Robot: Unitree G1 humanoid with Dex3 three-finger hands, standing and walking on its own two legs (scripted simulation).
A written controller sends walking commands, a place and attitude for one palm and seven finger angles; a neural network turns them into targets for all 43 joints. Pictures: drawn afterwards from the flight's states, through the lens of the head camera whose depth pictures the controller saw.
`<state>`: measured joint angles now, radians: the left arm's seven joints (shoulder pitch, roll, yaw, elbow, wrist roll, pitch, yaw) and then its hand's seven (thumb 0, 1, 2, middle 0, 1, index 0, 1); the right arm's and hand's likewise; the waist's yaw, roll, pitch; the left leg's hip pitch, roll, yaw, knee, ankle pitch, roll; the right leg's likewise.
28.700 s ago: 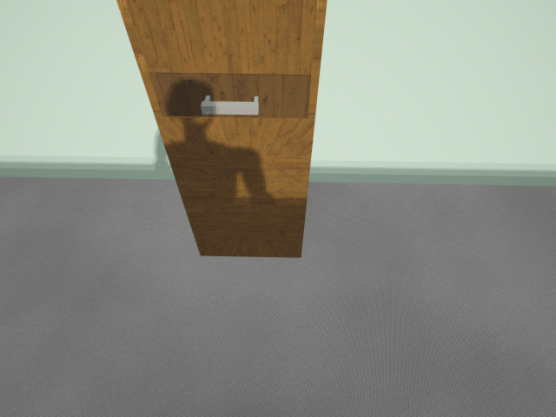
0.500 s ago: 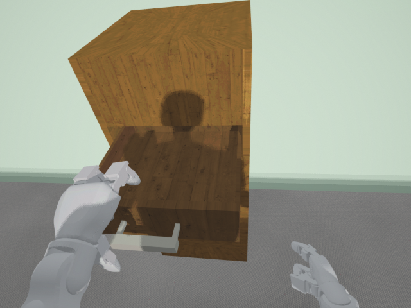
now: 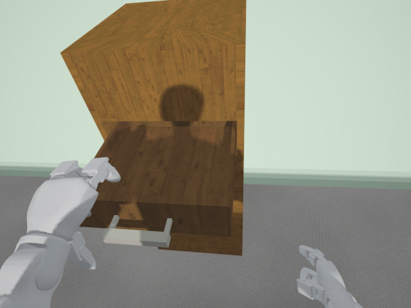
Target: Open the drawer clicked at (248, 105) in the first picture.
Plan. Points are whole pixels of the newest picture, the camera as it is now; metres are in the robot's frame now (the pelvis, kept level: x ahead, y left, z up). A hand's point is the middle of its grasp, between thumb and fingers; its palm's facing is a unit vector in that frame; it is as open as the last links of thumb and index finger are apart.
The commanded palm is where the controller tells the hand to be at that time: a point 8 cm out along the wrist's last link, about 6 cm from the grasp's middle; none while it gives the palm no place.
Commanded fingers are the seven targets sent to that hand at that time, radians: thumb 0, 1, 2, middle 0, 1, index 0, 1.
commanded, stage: draw the hand back to the body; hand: left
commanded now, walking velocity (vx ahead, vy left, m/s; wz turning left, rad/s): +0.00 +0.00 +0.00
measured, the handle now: (139, 229) +0.26 +0.20 +0.00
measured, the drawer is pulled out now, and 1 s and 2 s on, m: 0.27 0.27 0.27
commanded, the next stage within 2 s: step back with the hand held close in 1.38 s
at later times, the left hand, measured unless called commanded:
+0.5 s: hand (88, 211) +0.21 +0.22 +0.15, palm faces +0.28 -0.72 -0.63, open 13.7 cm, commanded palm +0.16 +0.25 +0.20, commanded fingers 0.00 -0.25 0.41 -0.28 -1.04 -0.28 -1.04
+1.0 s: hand (78, 202) +0.21 +0.23 +0.17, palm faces +0.36 -0.83 -0.43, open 10.2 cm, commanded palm +0.16 +0.29 +0.20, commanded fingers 0.00 0.62 0.78 -0.22 -0.48 -0.22 -0.48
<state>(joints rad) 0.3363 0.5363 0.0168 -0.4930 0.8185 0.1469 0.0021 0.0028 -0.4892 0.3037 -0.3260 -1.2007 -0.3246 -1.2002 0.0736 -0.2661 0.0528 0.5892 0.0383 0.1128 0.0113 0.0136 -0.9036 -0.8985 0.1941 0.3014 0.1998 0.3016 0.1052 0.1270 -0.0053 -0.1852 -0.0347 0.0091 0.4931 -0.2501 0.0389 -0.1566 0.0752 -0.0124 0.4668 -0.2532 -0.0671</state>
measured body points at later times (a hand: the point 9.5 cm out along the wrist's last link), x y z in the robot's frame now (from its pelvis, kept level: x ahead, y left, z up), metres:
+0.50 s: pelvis +0.02 +0.01 +0.00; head +0.02 -0.03 +0.45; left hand +0.19 +0.26 +0.19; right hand +0.25 -0.19 -0.07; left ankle +0.01 +0.09 -0.74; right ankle +0.00 -0.08 -0.74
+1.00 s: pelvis +0.04 +0.01 +0.00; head +0.03 -0.02 +0.45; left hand +0.19 +0.28 +0.20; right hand +0.23 -0.21 -0.09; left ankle +0.01 +0.09 -0.74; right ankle +0.00 -0.08 -0.74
